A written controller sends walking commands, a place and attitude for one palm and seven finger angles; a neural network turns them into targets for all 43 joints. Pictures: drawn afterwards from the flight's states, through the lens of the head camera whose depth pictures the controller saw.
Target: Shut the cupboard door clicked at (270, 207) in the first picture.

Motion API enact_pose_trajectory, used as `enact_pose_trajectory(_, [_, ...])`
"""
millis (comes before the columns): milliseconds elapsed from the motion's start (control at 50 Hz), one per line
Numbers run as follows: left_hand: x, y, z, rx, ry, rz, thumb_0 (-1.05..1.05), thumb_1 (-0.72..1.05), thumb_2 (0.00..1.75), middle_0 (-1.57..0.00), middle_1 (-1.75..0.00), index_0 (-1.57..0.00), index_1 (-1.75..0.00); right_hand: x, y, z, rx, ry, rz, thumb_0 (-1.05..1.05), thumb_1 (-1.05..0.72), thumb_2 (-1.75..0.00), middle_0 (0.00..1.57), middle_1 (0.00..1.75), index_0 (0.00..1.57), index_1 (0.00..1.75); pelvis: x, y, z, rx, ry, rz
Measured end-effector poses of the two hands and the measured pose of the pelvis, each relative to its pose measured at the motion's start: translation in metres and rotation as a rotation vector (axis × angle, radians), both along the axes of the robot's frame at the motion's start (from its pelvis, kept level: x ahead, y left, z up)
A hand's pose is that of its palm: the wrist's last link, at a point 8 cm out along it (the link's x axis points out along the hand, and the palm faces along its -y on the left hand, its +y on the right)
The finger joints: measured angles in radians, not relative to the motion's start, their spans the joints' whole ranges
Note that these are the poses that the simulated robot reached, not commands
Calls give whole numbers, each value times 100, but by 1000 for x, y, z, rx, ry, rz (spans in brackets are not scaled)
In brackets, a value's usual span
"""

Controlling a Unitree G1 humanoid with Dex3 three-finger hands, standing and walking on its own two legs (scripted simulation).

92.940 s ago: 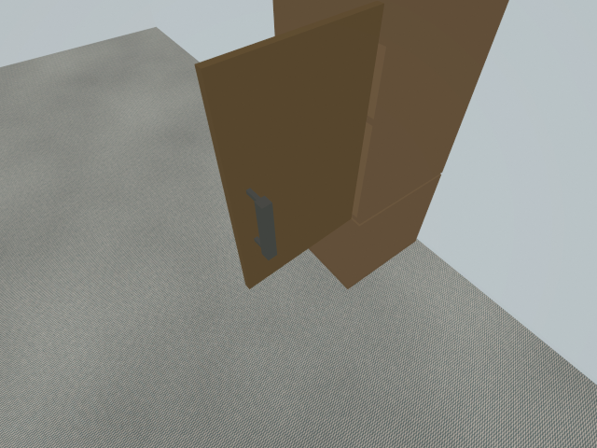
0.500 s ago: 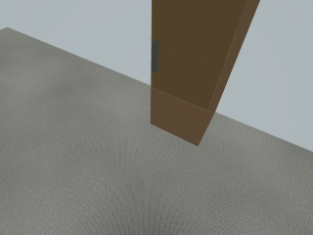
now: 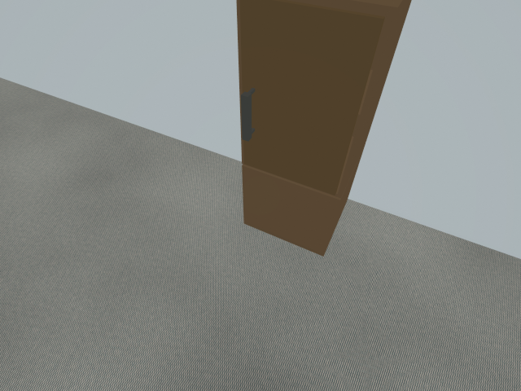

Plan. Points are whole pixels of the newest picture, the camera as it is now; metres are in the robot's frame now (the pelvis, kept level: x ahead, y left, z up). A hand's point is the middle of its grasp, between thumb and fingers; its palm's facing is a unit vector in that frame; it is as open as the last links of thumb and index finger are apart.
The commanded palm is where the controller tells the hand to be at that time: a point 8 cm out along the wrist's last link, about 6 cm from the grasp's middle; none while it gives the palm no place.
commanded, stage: let the arm hang, fingers relaxed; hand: left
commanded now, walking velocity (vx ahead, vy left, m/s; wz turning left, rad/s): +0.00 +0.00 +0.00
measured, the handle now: (249, 114) +0.95 +0.10 -0.10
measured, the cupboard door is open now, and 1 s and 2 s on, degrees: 0 0 0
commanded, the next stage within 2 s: look to check the result in 0.22 s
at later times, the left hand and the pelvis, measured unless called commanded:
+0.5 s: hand out of the picture -0.02 +0.17 -0.18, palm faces +0.02 -0.98 -0.17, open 7.4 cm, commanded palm none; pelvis +0.00 +0.01 +0.00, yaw -1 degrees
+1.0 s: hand out of the picture +0.02 +0.19 -0.18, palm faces +0.00 -0.98 -0.21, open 7.4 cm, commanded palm none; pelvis +0.01 +0.01 +0.00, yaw -1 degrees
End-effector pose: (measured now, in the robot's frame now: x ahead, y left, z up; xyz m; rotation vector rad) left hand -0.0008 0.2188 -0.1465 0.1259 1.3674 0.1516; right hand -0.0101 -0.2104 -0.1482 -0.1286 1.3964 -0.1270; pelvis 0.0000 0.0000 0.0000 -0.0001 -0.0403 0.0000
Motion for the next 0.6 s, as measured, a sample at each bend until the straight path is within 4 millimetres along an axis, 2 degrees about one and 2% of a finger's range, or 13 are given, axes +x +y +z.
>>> enact_pose_trajectory(160, [-15,-5,-3,-17,45,5,0,91,90,-20,-30,-20,-30,-23,8,-1,7,53,-33,1,-91,-90,20,30,20,30,0,2,0,1,-1,-7])
enact_pose_trajectory(300, [-25,-5,-4,-21,77,7,0,91,90,-20,-30,-20,-30,-33,8,0,-2,80,-44,1,-91,-90,20,30,20,30,0,4,-1,1,1,-12])
enact_pose_trajectory(440, [-25,0,-3,-11,81,6,0,91,90,-20,-30,-20,-30,-30,5,1,-13,71,-45,1,-91,-90,20,30,20,30,0,5,-1,1,1,-13])
enact_pose_trajectory(600, [-14,7,-2,4,53,-6,0,91,90,-20,-30,-20,-30,-16,0,1,-23,36,-37,0,-91,-90,20,30,20,30,1,6,-1,0,1,-15])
